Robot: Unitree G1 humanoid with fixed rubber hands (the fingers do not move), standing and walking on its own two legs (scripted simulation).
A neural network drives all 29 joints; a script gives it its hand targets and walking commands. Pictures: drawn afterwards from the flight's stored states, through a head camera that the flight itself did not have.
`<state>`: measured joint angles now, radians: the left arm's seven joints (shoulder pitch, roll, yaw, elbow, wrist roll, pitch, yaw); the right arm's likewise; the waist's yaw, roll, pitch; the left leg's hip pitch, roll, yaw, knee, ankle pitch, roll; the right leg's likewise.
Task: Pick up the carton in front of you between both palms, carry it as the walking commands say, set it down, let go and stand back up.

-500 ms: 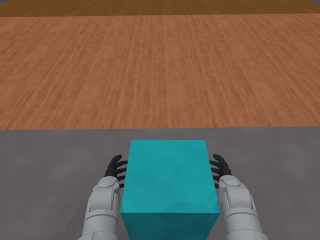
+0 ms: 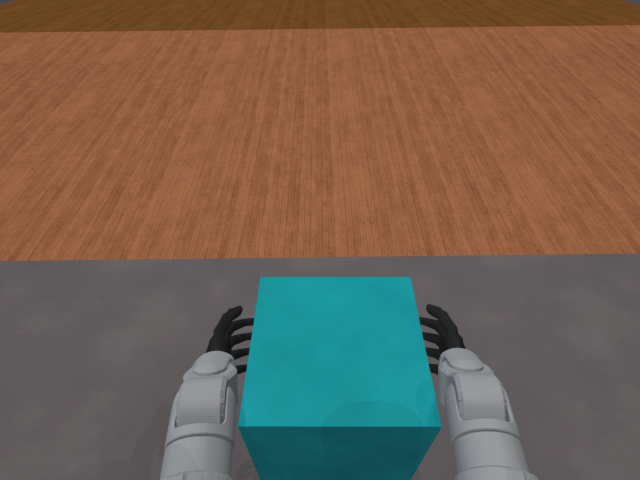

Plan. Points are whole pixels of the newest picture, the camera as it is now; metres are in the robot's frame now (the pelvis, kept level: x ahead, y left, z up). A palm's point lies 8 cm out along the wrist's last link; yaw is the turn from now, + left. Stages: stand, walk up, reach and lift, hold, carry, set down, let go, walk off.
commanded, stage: reach and lift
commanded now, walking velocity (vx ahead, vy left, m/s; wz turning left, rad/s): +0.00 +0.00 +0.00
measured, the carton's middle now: (335, 386) +0.30 +0.00 -0.04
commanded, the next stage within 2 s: hold in 0.26 s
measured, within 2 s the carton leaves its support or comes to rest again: neither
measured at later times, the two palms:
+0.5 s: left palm (216, 357) +0.28 +0.15 +0.05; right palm (456, 355) +0.28 -0.15 +0.05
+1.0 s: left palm (217, 357) +0.28 +0.15 +0.05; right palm (456, 355) +0.28 -0.15 +0.05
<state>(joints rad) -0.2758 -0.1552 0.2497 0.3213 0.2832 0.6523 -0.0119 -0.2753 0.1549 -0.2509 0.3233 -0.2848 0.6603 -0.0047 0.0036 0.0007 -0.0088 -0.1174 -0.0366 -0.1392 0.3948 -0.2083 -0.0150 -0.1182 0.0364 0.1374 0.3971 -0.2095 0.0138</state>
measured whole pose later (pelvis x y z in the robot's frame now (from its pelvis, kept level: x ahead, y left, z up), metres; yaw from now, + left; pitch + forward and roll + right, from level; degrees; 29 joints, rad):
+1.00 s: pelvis -0.01 +0.00 +0.00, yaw +0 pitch -7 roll +0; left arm -0.29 -0.16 0.24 0.25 0.28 0.75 -0.02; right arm -0.29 0.16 -0.25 0.26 -0.29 0.76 0.00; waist 0.00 0.00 0.01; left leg -0.05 -0.03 -0.13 0.37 -0.19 -0.01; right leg -0.05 0.03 0.13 0.37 -0.19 0.01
